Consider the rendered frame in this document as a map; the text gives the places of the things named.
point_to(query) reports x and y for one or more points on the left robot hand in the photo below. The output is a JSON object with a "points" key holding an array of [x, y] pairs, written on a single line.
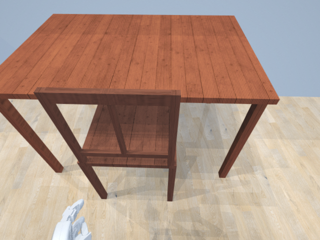
{"points": [[64, 230]]}

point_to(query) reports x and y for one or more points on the chair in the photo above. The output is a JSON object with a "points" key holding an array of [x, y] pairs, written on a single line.
{"points": [[132, 128]]}

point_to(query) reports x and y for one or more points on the table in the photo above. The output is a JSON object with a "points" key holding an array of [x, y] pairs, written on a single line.
{"points": [[207, 57]]}

